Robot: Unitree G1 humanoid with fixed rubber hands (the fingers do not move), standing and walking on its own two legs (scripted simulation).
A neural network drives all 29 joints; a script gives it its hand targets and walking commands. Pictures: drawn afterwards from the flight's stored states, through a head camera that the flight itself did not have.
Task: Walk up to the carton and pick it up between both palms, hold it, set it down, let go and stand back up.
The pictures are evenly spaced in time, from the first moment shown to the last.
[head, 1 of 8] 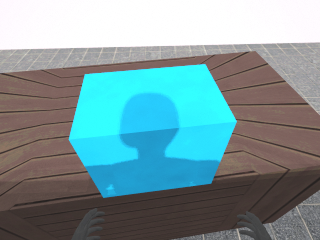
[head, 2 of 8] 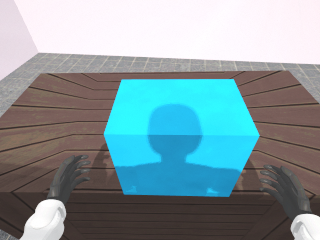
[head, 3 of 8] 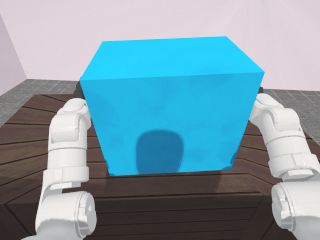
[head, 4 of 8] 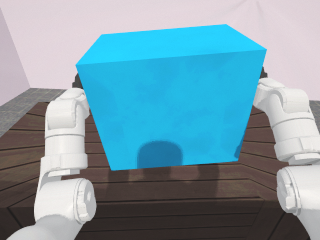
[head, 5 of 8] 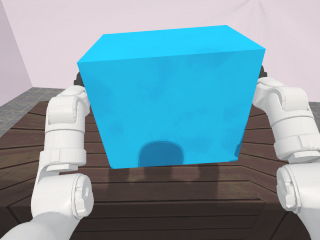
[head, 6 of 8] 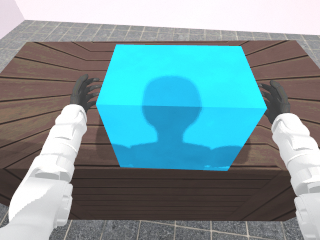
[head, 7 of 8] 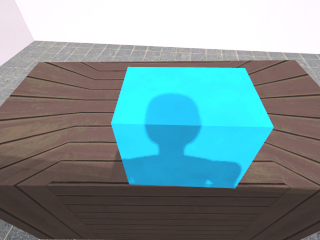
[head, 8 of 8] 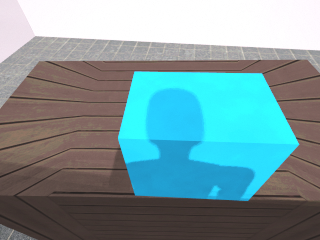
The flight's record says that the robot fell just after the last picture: no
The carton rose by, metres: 0.23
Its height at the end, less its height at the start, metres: +0.00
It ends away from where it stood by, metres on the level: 0.01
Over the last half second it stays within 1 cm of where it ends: yes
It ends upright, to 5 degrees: yes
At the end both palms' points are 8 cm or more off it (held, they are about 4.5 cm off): yes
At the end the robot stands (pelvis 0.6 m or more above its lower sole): yes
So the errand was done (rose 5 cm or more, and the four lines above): yes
